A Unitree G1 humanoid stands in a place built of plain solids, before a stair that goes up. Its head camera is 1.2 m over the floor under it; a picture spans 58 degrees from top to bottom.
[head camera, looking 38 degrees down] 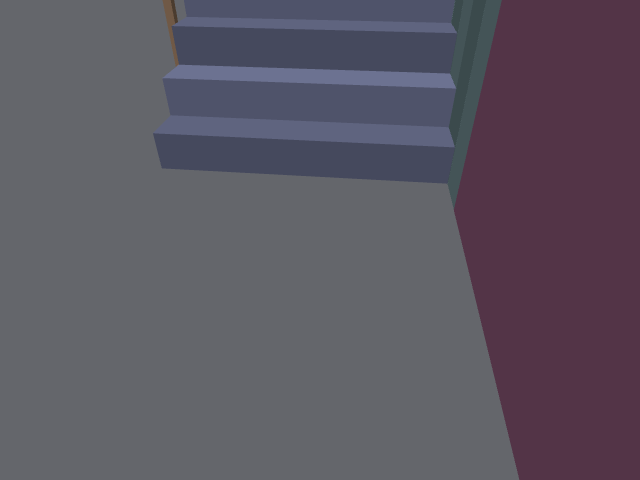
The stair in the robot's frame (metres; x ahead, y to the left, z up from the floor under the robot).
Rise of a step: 0.21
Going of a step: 0.25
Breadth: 1.60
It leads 6 degrees to the right of straight ahead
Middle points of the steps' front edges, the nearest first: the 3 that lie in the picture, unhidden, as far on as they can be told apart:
2.11 0.11 0.21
2.36 0.08 0.43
2.61 0.06 0.64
